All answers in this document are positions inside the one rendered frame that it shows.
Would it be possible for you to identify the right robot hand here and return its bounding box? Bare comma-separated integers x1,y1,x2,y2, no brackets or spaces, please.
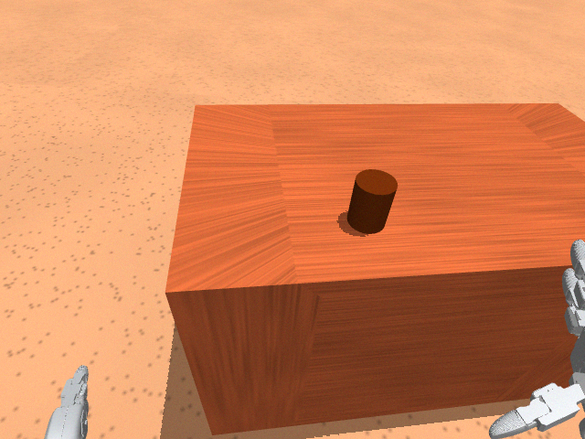
489,240,585,439

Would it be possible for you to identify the left robot hand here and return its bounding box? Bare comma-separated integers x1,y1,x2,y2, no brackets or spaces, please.
44,365,89,439

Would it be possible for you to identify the can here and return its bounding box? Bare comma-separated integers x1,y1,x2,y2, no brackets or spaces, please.
347,169,398,234

